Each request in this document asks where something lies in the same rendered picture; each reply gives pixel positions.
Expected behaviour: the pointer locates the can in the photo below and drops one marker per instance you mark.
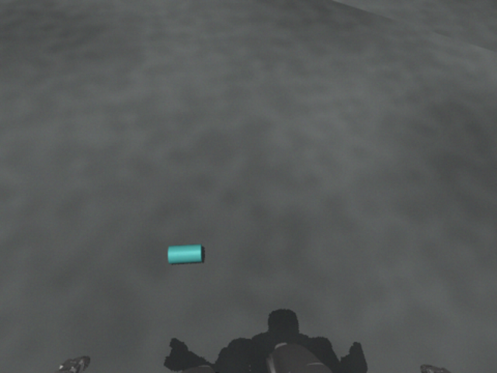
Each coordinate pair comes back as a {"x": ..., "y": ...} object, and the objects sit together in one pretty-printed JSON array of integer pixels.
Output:
[{"x": 185, "y": 253}]

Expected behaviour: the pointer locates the left robot hand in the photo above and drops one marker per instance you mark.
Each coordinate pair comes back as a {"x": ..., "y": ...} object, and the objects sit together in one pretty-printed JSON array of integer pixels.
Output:
[{"x": 77, "y": 365}]

